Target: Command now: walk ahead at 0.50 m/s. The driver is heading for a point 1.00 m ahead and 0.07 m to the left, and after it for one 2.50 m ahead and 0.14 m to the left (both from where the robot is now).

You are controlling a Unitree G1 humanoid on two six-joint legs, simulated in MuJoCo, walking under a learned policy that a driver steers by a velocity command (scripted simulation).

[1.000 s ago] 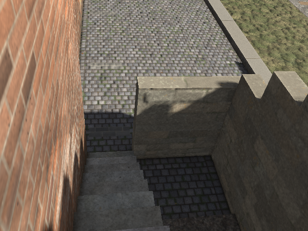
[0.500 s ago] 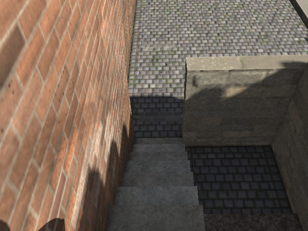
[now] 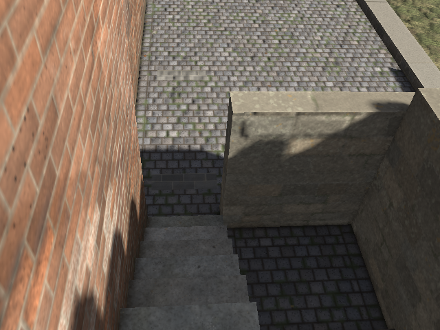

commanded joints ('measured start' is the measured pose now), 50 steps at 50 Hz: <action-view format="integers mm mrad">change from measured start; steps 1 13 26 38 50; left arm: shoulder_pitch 59 -111 487 -9 -39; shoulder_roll -20 79 30 18 -63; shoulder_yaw -22 18 -2 -14 -76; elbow -102 -98 46 37 -215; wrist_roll -12 -22 17 13 41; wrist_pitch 27 -8 -72 18 106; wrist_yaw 11 -51 1 43 -52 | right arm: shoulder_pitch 132 355 -533 551 -101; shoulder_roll -73 83 -100 12 -193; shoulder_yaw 18 50 16 -7 23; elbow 54 70 -238 95 -111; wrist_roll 24 50 20 1 25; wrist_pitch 37 18 -43 0 24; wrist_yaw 5 -132 -149 37 -114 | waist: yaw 80 -71 399 -255 144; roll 42 -109 -180 -64 143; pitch -5 97 229 -60 102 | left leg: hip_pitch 182 -21 -1019 447 -885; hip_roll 319 21 -25 144 81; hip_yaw -402 -100 -143 -71 -211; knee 11 634 1207 104 -184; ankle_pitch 501 -108 -546 692 -649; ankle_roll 274 30 -170 -68 47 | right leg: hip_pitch -442 -208 613 -361 534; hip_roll -111 -160 -234 66 -55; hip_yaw -47 -42 312 -35 -247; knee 99 -1196 -1440 -260 -895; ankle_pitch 169 1074 1041 -2 390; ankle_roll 3 -51 -229 -2 99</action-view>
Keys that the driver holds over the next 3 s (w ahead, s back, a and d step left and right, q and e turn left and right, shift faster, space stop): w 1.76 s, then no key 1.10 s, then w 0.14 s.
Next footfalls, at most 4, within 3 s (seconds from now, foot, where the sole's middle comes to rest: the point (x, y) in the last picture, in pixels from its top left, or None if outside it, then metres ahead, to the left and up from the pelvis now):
0.22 right None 0.17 -0.15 -0.78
0.80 left None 0.61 0.18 -1.16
1.06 right None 0.54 -0.10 -1.17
1.72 left None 0.77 0.13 -1.37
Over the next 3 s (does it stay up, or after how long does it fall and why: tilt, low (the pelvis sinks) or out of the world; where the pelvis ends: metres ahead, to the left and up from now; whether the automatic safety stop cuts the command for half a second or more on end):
stays up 0.98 0.02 -0.78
